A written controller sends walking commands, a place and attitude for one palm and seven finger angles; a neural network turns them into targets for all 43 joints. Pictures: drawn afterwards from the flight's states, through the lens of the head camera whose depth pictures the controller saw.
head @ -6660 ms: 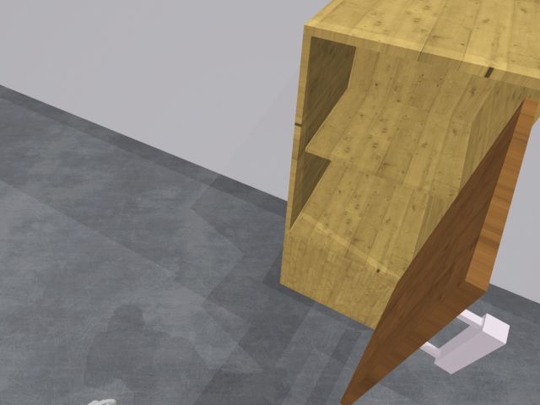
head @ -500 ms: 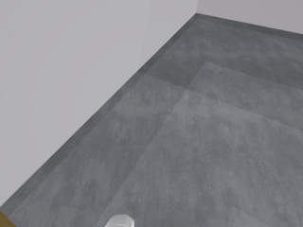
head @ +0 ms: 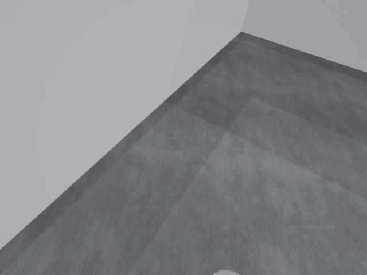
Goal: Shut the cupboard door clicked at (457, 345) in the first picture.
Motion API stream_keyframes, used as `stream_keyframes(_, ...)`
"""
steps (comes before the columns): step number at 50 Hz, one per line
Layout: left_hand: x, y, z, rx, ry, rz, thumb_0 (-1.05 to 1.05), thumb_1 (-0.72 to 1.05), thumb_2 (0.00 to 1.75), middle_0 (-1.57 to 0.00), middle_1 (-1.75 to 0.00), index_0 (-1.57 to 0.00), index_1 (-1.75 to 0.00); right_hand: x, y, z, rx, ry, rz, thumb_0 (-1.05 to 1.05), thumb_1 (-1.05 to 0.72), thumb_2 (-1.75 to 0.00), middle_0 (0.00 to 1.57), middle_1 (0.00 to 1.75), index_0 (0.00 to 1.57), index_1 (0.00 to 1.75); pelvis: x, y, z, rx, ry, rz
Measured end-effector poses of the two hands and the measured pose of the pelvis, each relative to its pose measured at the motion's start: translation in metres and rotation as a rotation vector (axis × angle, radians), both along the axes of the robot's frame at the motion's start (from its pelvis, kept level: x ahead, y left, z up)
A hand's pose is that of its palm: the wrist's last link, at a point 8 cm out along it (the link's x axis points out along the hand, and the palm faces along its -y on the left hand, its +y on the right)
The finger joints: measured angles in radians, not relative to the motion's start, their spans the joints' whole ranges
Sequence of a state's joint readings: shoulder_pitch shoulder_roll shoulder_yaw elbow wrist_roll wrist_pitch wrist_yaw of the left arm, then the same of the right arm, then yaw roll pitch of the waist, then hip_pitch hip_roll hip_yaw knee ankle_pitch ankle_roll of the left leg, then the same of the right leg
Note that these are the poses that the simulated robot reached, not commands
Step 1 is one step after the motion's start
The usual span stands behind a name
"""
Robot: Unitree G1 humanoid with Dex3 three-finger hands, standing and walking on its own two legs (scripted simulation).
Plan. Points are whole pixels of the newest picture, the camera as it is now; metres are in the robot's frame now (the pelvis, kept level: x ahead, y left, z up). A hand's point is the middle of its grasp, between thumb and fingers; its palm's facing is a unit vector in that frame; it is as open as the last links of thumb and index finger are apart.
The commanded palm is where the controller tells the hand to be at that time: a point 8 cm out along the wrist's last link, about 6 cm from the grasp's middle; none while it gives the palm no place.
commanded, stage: walk to a spot facing it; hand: left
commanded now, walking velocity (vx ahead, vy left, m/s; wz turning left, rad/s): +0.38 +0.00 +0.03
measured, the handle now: out of the picture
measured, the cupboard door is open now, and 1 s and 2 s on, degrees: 100 100 100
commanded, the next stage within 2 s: turn to face it in 0.82 s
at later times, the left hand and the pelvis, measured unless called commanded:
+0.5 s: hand (138, 230) +0.26 +0.13 -0.16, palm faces +0.13 -0.97 -0.22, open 7.1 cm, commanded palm none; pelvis +0.24 -0.06 +0.00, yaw +4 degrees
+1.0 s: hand (129, 165) +0.46 +0.20 -0.17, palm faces +0.23 -0.96 -0.18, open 7.4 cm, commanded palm none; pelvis +0.46 +0.01 +0.00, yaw +10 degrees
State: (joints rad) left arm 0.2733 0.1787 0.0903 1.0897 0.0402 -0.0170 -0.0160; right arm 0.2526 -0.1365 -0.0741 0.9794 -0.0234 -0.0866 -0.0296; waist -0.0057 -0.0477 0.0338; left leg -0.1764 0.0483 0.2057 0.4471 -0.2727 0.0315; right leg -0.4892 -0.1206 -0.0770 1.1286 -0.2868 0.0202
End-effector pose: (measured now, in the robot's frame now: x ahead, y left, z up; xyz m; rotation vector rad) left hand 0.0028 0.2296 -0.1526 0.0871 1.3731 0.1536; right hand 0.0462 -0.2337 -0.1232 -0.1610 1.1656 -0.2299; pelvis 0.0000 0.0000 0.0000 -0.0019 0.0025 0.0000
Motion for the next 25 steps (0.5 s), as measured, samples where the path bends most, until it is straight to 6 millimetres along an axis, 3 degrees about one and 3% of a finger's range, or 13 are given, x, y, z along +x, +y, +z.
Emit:
stream_keyframes(3,0.05,0.017,0.012,0.055,-0.056,-0.006,0.02,0.92,0.89,-0.19,-0.29,-0.2,-0.3,-0.01,-0.006,-0.004,0.009,0.124,-0.007,-0.03,-0.96,-0.9,0.21,0.3,0.2,0.3,0.027,-0.003,0.003,0.004,0.009,0.002)
stream_keyframes(6,0.101,0.021,0.021,0.091,-0.105,-0.023,0.01,0.92,0.89,-0.19,-0.29,-0.2,-0.29,-0.019,-0.009,-0.009,0.039,0.243,-0.022,-0.02,-0.94,-0.9,0.2,0.3,0.2,0.3,0.056,-0.009,0.003,0.009,0.014,0.006)
stream_keyframes(10,0.174,0.007,0.024,0.114,-0.154,-0.076,0.01,0.92,0.89,-0.19,-0.29,-0.19,-0.29,-0.017,-0.014,-0.021,0.093,0.361,-0.055,0.0,-0.93,-0.9,0.2,0.3,0.2,0.3,0.099,-0.025,-0.004,0.017,0.015,0.003)
stream_keyframes(14,0.237,-0.019,0.014,0.123,-0.233,-0.104,0.0,0.92,0.89,-0.19,-0.29,-0.19,-0.29,0.007,-0.028,-0.042,0.138,0.435,-0.067,0.0,-0.92,-0.9,0.2,0.3,0.2,0.3,0.145,-0.047,-0.022,0.017,-0.001,0.013)
stream_keyframes(16,0.25,-0.032,0.014,0.11,-0.25,-0.082,0.0,0.91,0.89,-0.19,-0.29,-0.2,-0.29,0.036,-0.036,-0.044,0.137,0.426,-0.051,0.01,-0.91,-0.9,0.2,0.3,0.2,0.3,0.162,-0.053,-0.021,0.013,-0.012,0.028)
stream_keyframes(18,0.253,-0.044,0.016,0.093,-0.235,-0.051,0.0,0.91,0.89,-0.19,-0.29,-0.2,-0.3,0.078,-0.044,-0.042,0.123,0.372,-0.022,0.01,-0.91,-0.9,0.2,0.3,0.2,0.3,0.179,-0.056,-0.016,0.012,-0.018,0.04)
stream_keyframes(20,0.251,-0.055,0.017,0.077,-0.199,-0.02,0.0,0.92,0.89,-0.19,-0.29,-0.2,-0.3,0.127,-0.051,-0.037,0.108,0.293,0.011,0.01,-0.91,-0.9,0.2,0.3,0.2,0.3,0.196,-0.058,-0.009,0.01,-0.016,0.051)
stream_keyframes(25,0.241,-0.054,0.02,0.08,-0.094,0.051,-0.01,0.96,0.89,-0.2,-0.29,-0.2,-0.3,0.251,-0.053,-0.02,0.086,0.093,0.092,0.01,-0.92,-0.9,0.2,0.3,0.19,0.3,0.241,-0.059,0.001,0.004,-0.004,0.076)
